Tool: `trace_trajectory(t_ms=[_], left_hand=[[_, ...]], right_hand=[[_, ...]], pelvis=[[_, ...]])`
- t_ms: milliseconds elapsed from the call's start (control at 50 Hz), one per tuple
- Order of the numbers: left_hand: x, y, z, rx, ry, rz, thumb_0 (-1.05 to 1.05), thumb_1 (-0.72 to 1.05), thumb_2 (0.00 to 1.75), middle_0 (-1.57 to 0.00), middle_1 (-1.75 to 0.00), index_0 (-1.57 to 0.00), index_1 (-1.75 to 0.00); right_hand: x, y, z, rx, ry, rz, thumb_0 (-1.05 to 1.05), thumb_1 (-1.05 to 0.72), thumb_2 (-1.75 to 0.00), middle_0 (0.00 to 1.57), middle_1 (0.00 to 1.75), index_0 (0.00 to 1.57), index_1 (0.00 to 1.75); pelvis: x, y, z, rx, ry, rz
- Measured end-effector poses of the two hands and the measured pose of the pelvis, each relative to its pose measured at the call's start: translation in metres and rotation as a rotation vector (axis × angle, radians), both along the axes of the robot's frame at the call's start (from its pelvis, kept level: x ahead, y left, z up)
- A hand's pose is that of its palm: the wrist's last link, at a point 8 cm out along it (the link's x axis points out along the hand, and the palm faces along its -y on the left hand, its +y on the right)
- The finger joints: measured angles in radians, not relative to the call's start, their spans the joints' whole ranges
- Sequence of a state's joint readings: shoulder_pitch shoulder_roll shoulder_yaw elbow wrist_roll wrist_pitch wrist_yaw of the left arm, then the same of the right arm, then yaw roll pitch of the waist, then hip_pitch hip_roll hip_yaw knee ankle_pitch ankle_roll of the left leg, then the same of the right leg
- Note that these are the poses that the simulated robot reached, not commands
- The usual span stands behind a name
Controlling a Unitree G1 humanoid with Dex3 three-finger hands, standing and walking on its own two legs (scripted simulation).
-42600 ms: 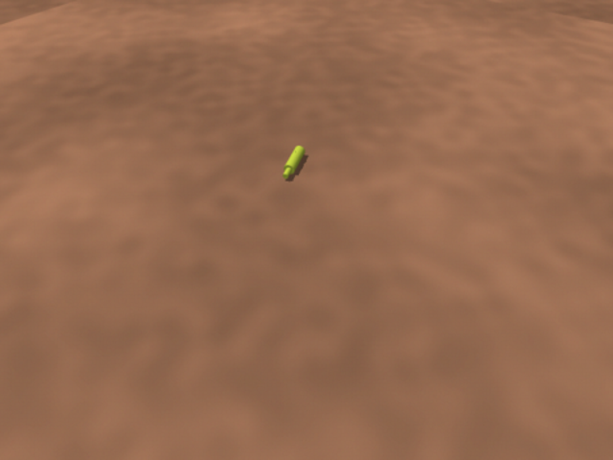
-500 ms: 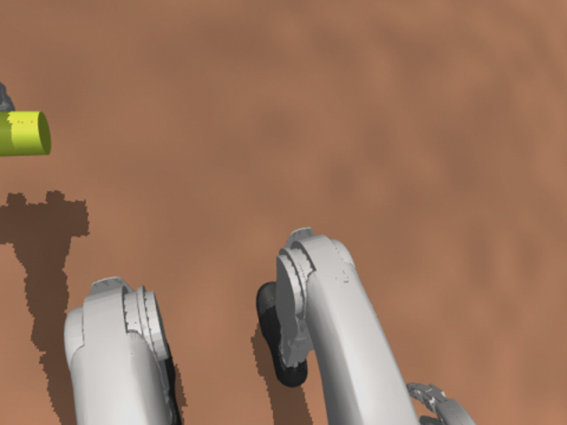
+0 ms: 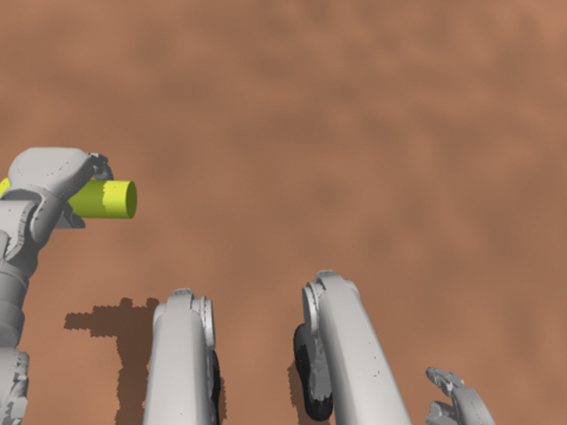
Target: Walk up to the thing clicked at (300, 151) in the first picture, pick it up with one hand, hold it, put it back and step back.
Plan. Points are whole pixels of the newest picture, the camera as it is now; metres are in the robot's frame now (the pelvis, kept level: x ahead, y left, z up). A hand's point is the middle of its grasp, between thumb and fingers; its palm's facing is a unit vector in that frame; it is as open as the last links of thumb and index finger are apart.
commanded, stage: lift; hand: left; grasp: from above
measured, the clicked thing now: (52, 197) +0.46 +0.30 -0.14
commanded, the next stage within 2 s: hold in 0.98 s
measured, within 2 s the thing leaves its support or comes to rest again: neither
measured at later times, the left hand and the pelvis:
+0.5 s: hand out of the picture +0.36 +0.24 +0.10, palm faces -0.47 -0.03 -0.88, open 8.7 cm; pelvis +0.03 -0.01 +0.18, yaw +2 degrees
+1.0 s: hand out of the picture +0.38 +0.23 +0.18, palm faces -0.48 -0.03 -0.88, open 8.7 cm; pelvis +0.06 +0.00 +0.26, yaw +2 degrees
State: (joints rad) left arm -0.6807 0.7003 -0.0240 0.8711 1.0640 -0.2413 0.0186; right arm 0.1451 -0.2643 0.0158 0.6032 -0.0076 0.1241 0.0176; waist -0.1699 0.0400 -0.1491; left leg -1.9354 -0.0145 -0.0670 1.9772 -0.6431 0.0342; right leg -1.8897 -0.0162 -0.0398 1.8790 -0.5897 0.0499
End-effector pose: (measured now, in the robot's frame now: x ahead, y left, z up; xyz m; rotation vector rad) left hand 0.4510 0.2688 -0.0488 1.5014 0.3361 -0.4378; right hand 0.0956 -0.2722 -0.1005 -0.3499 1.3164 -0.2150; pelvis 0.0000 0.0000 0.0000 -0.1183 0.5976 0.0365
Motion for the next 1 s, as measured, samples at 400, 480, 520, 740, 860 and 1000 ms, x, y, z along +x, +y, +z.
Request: trace_trajectory(t_ms=[400, 480, 520, 740, 860, 1000], left_hand=[[-0.069, -0.022, 0.175, -0.007, -0.001, 0.025, 0.0, 0.19, 0.43, -0.73, -0.54, -0.75, -0.52], [-0.078, -0.026, 0.197, 0.002, -0.001, 0.031, 0.0, 0.19, 0.43, -0.73, -0.54, -0.75, -0.52], [-0.08, -0.028, 0.207, 0.004, -0.003, 0.035, 0.0, 0.19, 0.43, -0.73, -0.54, -0.75, -0.52], [-0.078, -0.036, 0.25, 0.011, -0.007, 0.045, 0.0, 0.18, 0.43, -0.73, -0.56, -0.75, -0.53], [-0.072, -0.037, 0.271, 0.012, -0.008, 0.054, 0.0, 0.18, 0.43, -0.73, -0.56, -0.75, -0.54], [-0.067, -0.036, 0.291, 0.007, 0.007, 0.051, 0.0, 0.2, 0.42, -0.73, -0.56, -0.75, -0.53]], right_hand=[[0.018, 0.008, 0.139, 0.053, -0.165, -0.067, 0.0, -0.91, -0.9, 0.2, 0.3, 0.2, 0.3], [0.02, 0.005, 0.164, 0.05, -0.191, -0.071, 0.0, -0.91, -0.9, 0.2, 0.3, 0.2, 0.3], [0.021, 0.003, 0.175, 0.048, -0.202, -0.072, 0.0, -0.91, -0.9, 0.2, 0.3, 0.2, 0.3], [0.033, -0.001, 0.222, 0.05, -0.232, -0.073, 0.0, -0.91, -0.9, 0.2, 0.3, 0.2, 0.3], [0.045, 0.002, 0.238, 0.061, -0.241, -0.069, 0.0, -0.91, -0.9, 0.2, 0.3, 0.2, 0.3], [0.062, 0.007, 0.251, 0.077, -0.261, -0.071, 0.0, -0.91, -0.9, 0.2, 0.3, 0.2, 0.3]], pelvis=[[0.019, -0.004, 0.149, 0.054, -0.211, 0.002], [0.024, -0.006, 0.173, 0.061, -0.251, 0.004], [0.027, -0.006, 0.183, 0.064, -0.269, 0.005], [0.043, -0.006, 0.228, 0.081, -0.348, 0.0], [0.053, -0.005, 0.245, 0.087, -0.374, -0.003], [0.065, -0.003, 0.26, 0.092, -0.402, -0.007]])
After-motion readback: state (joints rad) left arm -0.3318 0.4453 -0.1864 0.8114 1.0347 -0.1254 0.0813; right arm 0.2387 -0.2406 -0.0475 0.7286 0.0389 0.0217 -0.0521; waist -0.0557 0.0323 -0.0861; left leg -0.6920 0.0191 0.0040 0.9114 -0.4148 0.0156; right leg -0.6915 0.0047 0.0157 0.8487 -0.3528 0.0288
